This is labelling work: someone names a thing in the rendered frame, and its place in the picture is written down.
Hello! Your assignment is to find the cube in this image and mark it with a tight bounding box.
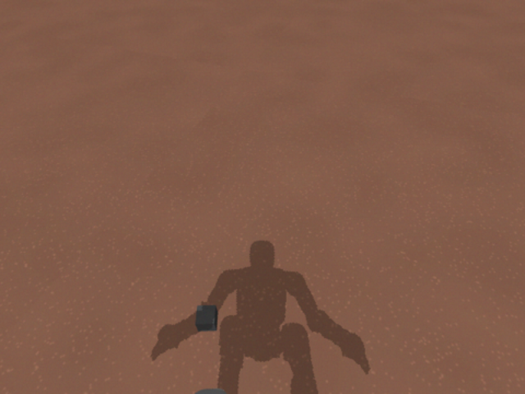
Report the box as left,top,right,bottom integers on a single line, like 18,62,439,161
195,305,218,332

